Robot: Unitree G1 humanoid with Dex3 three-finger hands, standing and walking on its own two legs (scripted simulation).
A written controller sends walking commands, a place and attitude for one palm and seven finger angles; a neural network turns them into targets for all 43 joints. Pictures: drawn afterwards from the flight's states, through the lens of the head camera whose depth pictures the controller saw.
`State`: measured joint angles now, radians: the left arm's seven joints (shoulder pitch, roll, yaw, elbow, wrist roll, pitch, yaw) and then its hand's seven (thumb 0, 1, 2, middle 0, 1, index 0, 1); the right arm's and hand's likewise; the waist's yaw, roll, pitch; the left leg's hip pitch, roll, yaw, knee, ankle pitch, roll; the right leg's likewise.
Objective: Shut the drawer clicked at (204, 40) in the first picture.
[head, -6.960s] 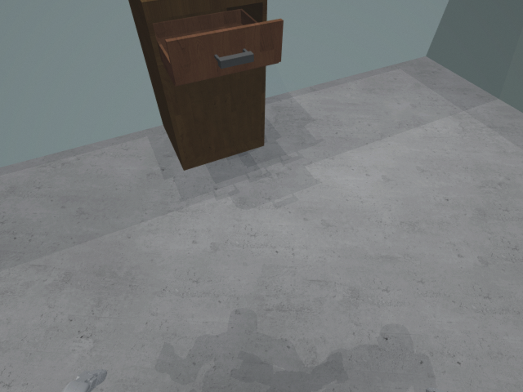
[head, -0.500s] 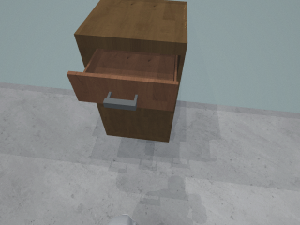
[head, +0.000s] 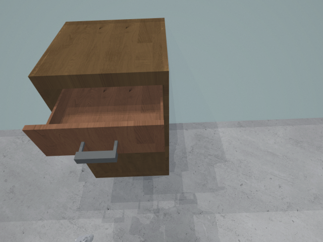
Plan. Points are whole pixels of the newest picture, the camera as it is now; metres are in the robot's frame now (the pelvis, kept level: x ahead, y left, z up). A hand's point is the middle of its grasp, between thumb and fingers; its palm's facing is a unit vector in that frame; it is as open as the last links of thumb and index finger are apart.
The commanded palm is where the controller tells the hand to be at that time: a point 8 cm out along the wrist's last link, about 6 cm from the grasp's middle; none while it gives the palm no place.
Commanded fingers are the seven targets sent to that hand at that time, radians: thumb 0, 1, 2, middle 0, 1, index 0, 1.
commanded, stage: come to a stop and stand still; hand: left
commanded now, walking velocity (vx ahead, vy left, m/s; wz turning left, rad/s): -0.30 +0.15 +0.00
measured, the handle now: (97, 150) +0.40 +0.23 -0.07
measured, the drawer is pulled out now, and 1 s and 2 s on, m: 0.19 0.19 0.19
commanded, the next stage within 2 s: look again from close up in 0.80 s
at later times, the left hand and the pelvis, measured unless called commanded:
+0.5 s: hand out of the picture -0.01 +0.23 -0.17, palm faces +0.10 -0.96 -0.25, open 7.4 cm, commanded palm none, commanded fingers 0.00 0.90 0.90 -0.20 -0.30 -0.20 -0.30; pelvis -0.06 +0.03 +0.00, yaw +1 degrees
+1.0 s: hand out of the picture -0.06 +0.18 -0.17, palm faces -0.03 -0.97 -0.23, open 7.3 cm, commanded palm none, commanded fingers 0.00 0.90 0.90 -0.20 -0.30 -0.20 -0.30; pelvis -0.08 +0.01 +0.00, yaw +0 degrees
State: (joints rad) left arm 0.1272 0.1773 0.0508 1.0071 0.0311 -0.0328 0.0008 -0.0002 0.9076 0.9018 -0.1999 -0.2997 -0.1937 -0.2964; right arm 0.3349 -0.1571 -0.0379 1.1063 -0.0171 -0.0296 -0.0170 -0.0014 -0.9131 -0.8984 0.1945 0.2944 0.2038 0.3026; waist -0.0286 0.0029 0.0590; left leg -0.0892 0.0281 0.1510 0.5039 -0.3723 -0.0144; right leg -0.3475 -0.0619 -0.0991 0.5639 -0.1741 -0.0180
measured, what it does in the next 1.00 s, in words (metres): steps on the spot: left foot, then right foot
